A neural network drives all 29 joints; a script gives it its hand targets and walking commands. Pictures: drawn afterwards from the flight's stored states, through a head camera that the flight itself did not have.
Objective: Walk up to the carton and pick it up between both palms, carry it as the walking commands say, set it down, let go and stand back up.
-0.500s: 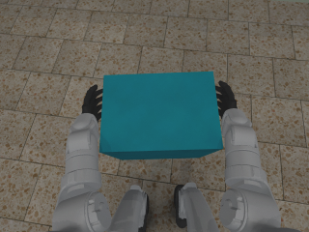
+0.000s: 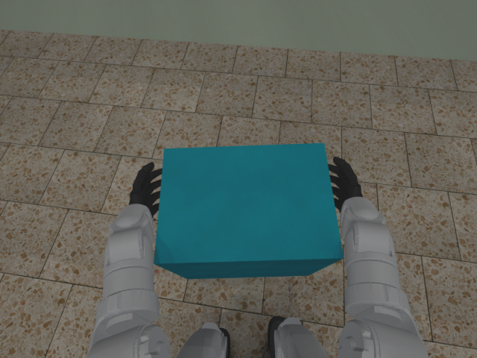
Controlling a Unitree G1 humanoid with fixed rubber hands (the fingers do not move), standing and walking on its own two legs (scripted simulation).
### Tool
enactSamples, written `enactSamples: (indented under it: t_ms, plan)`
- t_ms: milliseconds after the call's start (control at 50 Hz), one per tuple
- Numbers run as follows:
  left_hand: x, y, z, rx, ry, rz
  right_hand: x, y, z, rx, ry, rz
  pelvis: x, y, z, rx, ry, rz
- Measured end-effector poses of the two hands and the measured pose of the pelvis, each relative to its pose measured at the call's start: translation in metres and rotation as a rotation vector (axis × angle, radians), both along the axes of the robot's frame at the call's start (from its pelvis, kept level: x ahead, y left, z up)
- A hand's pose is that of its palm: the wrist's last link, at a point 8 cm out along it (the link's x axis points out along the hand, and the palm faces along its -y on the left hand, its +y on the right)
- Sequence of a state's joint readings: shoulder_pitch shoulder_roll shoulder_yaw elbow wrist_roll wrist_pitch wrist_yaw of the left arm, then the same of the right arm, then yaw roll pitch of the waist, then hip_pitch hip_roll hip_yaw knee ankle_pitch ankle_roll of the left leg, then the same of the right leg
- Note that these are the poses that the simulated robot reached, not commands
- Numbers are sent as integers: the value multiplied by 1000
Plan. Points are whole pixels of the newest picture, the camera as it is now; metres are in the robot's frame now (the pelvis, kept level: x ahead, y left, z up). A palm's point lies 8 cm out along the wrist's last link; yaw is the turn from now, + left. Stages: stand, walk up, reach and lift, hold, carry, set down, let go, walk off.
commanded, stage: reach and lift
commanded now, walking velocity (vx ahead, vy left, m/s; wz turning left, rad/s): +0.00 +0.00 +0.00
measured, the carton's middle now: (245, 220) +0.36 +0.01 -0.09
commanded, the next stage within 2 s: hold in 1.86 s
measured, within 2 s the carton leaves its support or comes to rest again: neither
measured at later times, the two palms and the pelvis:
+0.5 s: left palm (126, 206) +0.33 +0.19 +0.05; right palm (366, 197) +0.35 -0.17 +0.04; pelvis +0.02 +0.00 +0.04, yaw +1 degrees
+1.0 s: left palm (106, 206) +0.31 +0.19 +0.10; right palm (384, 195) +0.33 -0.17 +0.10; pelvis +0.03 +0.01 +0.05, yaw +0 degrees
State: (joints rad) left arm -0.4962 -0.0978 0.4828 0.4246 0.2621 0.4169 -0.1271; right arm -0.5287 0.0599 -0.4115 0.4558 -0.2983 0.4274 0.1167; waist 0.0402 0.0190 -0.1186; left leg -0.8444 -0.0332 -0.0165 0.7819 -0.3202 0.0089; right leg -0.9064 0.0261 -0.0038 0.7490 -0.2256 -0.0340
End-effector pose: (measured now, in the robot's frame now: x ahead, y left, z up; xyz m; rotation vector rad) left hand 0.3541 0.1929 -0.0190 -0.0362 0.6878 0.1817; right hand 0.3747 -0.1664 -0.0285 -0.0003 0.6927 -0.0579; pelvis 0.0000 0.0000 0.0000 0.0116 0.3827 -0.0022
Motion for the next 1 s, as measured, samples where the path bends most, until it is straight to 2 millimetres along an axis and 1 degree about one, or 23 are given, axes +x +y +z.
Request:
enactSamples:
  t_ms: [540, 880, 1000]
  plan:
    - [-26, -2, 72, 6, -34, -5, -26, -2, 75, -6, -35, -2, 18, -2, 40, -5, -267, 12]
    - [-39, 1, 110, -4, -83, -4, -39, 0, 119, -14, -86, -9, 28, 3, 49, -13, -427, 11]
    - [-45, 0, 117, -11, -87, -3, -46, 0, 128, -17, -91, -14, 31, 6, 50, -15, -471, 8]
